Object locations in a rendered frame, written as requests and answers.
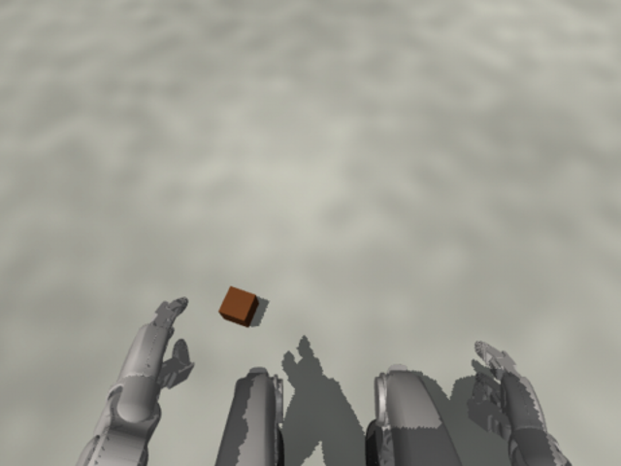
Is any left robot hand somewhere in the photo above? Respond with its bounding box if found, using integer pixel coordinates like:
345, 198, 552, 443
117, 297, 195, 389

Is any right robot hand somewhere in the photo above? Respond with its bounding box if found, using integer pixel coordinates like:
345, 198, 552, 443
468, 341, 547, 442

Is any left robot arm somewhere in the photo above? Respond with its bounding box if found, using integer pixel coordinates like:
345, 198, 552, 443
76, 376, 161, 466

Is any cube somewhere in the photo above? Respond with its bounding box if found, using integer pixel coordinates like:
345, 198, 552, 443
218, 286, 259, 327

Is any right robot arm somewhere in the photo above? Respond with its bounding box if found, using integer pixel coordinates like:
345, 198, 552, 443
508, 428, 572, 466

